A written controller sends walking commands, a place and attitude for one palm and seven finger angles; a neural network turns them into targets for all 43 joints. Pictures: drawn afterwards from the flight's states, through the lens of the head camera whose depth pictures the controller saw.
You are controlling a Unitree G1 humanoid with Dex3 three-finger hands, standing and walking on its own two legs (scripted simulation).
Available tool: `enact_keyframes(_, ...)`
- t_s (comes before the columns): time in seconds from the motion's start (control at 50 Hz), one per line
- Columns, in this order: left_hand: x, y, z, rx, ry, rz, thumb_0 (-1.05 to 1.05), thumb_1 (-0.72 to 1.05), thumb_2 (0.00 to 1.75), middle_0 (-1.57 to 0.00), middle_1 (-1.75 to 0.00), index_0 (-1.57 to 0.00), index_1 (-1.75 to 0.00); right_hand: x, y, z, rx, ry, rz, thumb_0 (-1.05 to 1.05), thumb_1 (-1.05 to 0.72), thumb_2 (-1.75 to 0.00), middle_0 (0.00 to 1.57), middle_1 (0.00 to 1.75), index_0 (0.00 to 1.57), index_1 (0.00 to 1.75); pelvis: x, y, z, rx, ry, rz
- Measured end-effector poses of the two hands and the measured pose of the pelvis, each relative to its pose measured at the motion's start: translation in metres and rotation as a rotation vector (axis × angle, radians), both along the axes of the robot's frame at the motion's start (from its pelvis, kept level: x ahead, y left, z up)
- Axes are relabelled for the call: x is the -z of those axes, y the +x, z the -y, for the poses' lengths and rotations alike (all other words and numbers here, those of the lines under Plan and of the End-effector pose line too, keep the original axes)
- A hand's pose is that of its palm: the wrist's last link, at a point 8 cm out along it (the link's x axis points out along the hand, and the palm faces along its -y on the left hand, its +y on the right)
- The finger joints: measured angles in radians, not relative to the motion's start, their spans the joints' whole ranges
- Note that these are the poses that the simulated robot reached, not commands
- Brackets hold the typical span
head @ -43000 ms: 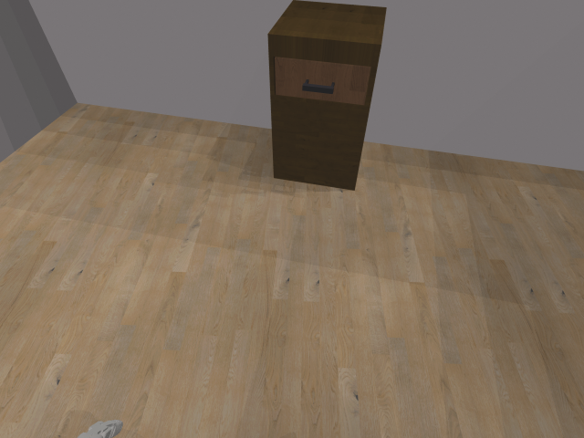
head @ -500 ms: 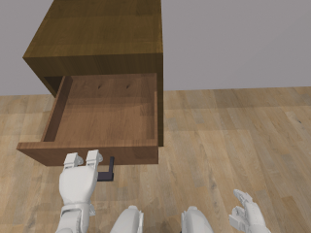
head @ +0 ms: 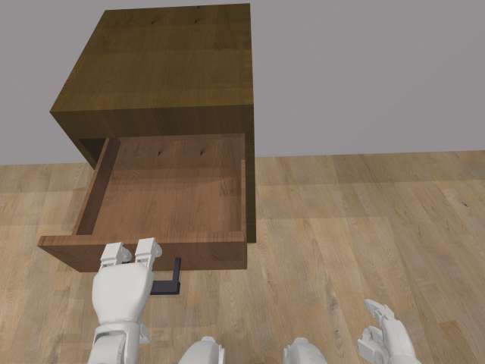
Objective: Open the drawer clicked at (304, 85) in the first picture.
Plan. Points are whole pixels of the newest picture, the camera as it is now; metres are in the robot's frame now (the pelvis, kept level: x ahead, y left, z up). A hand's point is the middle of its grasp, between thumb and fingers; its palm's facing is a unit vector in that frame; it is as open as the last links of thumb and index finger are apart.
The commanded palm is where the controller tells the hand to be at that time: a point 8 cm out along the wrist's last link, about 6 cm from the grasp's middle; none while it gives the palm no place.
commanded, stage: lift the hand off the handle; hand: left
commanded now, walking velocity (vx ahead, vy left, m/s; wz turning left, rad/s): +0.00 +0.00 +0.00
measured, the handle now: (149, 276) +0.29 +0.22 -0.12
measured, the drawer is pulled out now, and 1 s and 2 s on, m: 0.27 0.27 0.27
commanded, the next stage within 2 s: draw the hand back to the body in 1.14 s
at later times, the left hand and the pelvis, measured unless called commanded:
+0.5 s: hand (128, 285) +0.24 +0.21 -0.01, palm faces +0.01 -0.06 -1.00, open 13.8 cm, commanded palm +0.22 +0.20 +0.04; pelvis +0.01 +0.00 +0.02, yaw +0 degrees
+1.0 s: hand (115, 279) +0.24 +0.21 +0.02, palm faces +0.02 -0.08 -1.00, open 13.8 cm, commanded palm +0.22 +0.21 +0.08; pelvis +0.02 +0.00 +0.04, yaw -1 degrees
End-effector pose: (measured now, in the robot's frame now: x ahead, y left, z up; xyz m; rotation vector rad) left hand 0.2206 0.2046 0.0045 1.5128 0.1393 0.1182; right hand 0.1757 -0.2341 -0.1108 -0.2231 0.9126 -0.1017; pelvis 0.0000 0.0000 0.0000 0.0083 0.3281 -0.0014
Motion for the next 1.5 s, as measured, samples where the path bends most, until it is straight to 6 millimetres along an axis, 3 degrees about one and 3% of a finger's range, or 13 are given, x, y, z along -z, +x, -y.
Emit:
enact_keyframes(0.48,-0.035,0.0,-0.003,-0.005,-0.006,0.016,0.0,-0.48,0.3,-0.32,-1.21,-0.32,-1.2,-0.027,0.008,0.002,0.0,0.009,0.04,0.01,-0.9,-0.9,0.2,0.3,0.2,0.3,-0.02,0.005,0.002,0.004,0.003,0.062)
enact_keyframes(0.96,-0.071,0.0,-0.008,-0.019,-0.023,0.032,0.0,-0.48,0.3,-0.32,-1.2,-0.32,-1.2,-0.05,0.017,-0.008,-0.006,0.046,0.066,0.01,-0.9,-0.9,0.2,0.3,0.2,0.3,-0.039,0.015,-0.002,0.012,0.001,0.122)
enact_keyframes(1.12,-0.079,-0.002,-0.005,-0.007,-0.052,0.017,0.0,-0.49,0.3,-0.32,-1.21,-0.32,-1.2,-0.059,0.024,-0.01,-0.025,0.043,0.08,0.01,-0.9,-0.9,0.2,0.3,0.2,0.3,-0.044,0.017,-0.003,0.007,-0.001,0.141)
enact_keyframes(1.3,-0.074,-0.003,-0.006,0.017,-0.038,0.006,0.0,-0.49,0.3,-0.32,-1.21,-0.32,-1.2,-0.06,0.029,-0.012,-0.037,0.044,0.086,0.01,-0.9,-0.9,0.2,0.3,0.2,0.3,-0.044,0.016,-0.002,0.012,0.0,0.136)
enact_keyframes(1.5,-0.117,-0.006,-0.023,-0.054,-0.017,0.088,0.0,-0.48,0.3,-0.32,-1.2,-0.32,-1.2,-0.064,0.03,-0.015,-0.022,0.076,0.095,0.01,-0.9,-0.9,0.2,0.3,0.2,0.3,-0.051,0.022,-0.004,0.013,-0.001,0.171)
